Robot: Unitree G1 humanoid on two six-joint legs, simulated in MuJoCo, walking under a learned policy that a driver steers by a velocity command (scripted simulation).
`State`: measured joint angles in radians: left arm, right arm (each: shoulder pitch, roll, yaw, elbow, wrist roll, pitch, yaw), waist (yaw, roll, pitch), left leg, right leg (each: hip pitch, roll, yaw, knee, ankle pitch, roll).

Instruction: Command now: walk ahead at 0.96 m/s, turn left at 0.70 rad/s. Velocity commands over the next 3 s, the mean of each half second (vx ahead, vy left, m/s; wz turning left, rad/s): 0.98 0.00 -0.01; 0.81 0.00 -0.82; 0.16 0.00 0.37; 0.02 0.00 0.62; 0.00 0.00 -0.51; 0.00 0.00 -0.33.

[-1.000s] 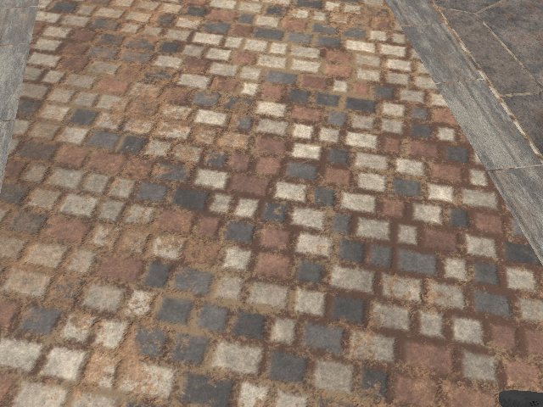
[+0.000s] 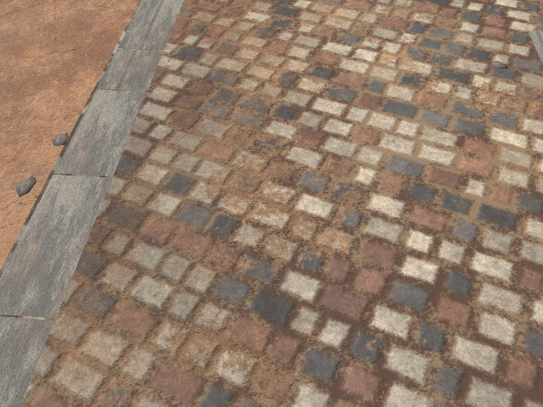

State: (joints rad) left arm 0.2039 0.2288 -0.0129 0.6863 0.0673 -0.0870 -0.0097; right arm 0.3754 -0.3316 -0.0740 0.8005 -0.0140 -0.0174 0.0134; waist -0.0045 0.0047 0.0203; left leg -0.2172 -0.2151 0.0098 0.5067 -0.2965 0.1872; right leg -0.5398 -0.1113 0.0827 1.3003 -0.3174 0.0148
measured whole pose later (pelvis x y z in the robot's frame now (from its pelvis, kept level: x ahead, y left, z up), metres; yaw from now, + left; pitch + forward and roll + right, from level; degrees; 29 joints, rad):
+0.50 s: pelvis +0.49 -0.04 +0.01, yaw -3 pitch +1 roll -2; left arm 0.54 0.30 0.06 0.92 0.02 -0.06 -0.01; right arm 0.07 -0.26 0.03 0.64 -0.07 -0.08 0.03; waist 0.06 0.02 0.01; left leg -0.64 0.07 -0.08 1.05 -0.26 0.01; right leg -0.13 0.15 0.06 0.38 -0.25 -0.11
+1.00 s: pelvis +0.95 -0.06 +0.00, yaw -28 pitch +2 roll +2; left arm 0.00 0.36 0.07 0.62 -0.02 -0.04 -0.07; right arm 0.40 -0.34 -0.07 0.83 0.03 -0.08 -0.05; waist -0.10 -0.04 0.08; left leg 0.06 0.03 0.23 0.39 -0.44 -0.03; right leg -0.68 0.02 -0.08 0.68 0.00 -0.05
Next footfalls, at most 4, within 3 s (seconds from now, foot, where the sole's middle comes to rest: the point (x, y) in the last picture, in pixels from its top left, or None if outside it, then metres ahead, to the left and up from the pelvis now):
0.28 right None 0.49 -0.12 -0.76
0.68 left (252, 267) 0.89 0.10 -0.76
1.04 right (356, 197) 1.14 -0.22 -0.76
1.50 left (279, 179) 1.23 0.02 -0.76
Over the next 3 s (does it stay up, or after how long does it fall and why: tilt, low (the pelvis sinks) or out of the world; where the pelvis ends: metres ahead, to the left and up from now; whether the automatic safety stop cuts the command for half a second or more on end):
stays up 1.17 -0.10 0.02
